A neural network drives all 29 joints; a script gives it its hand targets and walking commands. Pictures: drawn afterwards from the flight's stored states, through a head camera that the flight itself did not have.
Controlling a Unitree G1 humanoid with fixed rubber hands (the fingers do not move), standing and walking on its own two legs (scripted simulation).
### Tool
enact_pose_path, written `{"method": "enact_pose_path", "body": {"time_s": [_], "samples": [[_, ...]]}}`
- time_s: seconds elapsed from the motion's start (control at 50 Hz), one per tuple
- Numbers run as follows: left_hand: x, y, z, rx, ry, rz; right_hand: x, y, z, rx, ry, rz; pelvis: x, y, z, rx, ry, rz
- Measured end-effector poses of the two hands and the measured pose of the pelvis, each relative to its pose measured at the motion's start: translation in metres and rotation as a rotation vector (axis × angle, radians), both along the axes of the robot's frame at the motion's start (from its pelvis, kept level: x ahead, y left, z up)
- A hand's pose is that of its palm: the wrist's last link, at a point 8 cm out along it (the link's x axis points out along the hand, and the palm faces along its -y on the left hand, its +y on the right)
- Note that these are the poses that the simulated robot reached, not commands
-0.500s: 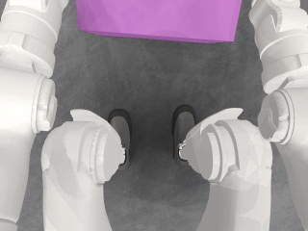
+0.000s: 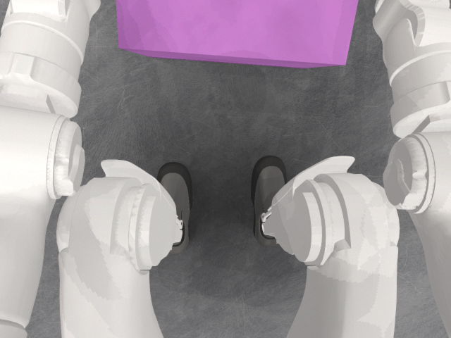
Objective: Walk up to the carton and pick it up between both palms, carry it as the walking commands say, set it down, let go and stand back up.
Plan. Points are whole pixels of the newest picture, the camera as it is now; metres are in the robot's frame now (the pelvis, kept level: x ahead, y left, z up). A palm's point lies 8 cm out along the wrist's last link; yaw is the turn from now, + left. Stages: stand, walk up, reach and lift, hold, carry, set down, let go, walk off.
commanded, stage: reach and lift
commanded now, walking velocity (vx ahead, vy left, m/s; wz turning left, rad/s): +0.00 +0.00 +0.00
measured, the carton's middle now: out of the picture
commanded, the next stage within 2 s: none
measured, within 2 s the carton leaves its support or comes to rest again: leaves its support in 0.10 s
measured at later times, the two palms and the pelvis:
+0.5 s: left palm out of the picture +0.57 +0.16 -0.11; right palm out of the picture +0.55 -0.21 -0.11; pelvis +0.00 +0.00 +0.02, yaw +0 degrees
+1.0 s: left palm out of the picture +0.56 +0.15 -0.05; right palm out of the picture +0.54 -0.21 -0.04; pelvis +0.01 -0.01 +0.06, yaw +0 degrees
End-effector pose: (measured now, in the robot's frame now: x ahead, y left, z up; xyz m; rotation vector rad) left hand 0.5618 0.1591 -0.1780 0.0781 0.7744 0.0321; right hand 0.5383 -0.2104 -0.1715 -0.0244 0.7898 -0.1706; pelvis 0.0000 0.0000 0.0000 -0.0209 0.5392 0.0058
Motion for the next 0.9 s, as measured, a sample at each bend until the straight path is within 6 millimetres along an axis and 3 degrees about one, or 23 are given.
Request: {"method": "enact_pose_path", "body": {"time_s": [0.12, 0.36, 0.6, 0.9], "samples": [[0.0, -0.007, 0.01, 0.024, -0.007, 0.002, -0.004, -0.003, 0.01, -0.017, -0.011, -0.027, -0.003, 0.0, 0.003, 0.001, 0.002, -0.003], [0.01, 0.0, 0.061, 0.034, -0.047, 0.031, 0.01, 0.005, 0.056, 0.001, -0.062, -0.031, -0.003, -0.004, 0.018, 0.009, 0.061, -0.006], [0.005, -0.003, 0.072, 0.012, -0.049, 0.024, 0.005, 0.001, 0.072, -0.004, -0.074, -0.035, 0.001, -0.005, 0.029, 0.011, 0.118, -0.004], [0.006, -0.003, 0.109, 0.013, -0.074, 0.044, 0.004, 0.003, 0.11, -0.001, -0.105, -0.045, 0.006, -0.005, 0.048, 0.014, 0.182, -0.003]]}}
